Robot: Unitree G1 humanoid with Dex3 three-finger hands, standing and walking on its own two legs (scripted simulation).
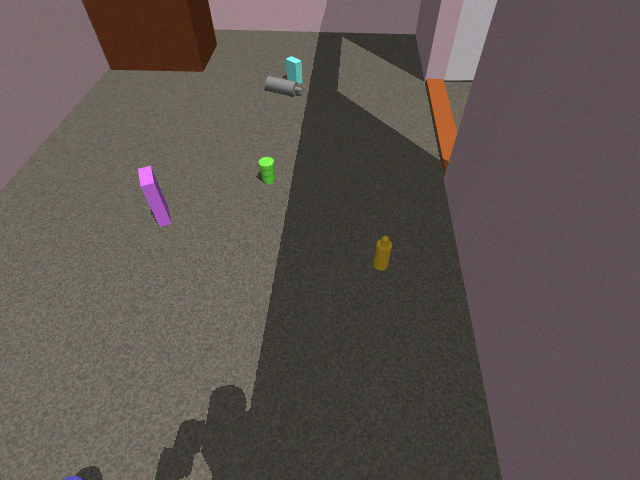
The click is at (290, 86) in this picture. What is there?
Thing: lying bottle
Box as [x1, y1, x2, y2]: [265, 76, 302, 94]
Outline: 266,79 265,84 266,87 269,89 290,94 295,94 297,91 302,91 302,88 298,86 297,82 268,76
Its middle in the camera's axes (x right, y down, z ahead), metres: -0.22 -0.97 +2.42
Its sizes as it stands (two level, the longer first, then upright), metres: 0.232 0.079 0.079
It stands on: the floor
